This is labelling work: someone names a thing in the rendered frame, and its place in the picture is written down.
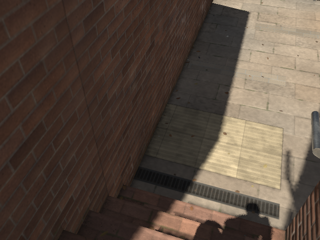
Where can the stairs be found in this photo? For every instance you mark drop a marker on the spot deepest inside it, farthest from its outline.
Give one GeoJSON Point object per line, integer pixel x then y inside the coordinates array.
{"type": "Point", "coordinates": [141, 215]}

